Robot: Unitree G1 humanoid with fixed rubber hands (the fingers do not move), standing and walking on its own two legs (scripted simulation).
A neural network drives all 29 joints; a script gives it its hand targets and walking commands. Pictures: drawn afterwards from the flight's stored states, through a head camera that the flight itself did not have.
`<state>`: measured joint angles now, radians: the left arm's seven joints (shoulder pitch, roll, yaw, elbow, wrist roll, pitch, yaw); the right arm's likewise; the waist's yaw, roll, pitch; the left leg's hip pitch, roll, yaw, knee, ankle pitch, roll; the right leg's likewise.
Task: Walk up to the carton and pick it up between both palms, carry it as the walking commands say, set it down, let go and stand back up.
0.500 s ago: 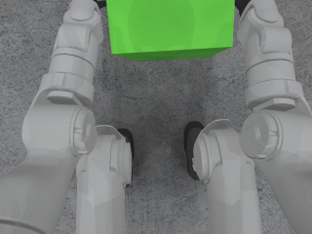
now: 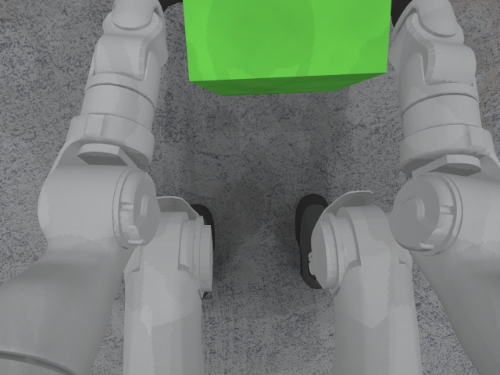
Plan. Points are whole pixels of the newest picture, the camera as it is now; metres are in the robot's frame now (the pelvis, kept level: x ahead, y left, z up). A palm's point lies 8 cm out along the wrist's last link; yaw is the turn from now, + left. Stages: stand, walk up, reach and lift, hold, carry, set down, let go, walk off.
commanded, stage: set down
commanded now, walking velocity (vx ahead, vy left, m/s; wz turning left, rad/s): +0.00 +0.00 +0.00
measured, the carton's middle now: (280, 12) +0.55 -0.03 -0.24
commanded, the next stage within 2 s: none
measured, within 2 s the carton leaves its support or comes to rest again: rests again in 0.78 s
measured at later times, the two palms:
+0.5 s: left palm out of the picture +0.55 +0.13 -0.18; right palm (415, 2) +0.54 -0.18 -0.16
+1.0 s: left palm out of the picture +0.56 +0.17 -0.18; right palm (421, 22) +0.52 -0.20 -0.17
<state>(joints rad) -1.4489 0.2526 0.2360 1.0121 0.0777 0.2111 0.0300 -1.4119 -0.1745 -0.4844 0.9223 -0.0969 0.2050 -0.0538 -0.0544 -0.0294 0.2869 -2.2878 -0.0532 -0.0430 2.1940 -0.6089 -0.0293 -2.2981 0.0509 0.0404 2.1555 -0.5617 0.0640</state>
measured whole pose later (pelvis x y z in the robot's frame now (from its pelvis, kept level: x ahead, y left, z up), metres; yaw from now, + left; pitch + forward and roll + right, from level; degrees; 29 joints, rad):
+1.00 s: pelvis -0.01 -0.01 +0.00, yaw +0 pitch +36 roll -2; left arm -1.55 0.44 0.01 1.20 -0.19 0.07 0.07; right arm -1.44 -0.31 -0.19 1.11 0.20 0.05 -0.14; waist -0.06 -0.03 0.40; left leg -2.24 -0.06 -0.07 2.20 -0.60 -0.05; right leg -2.25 0.05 0.02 2.16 -0.55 0.05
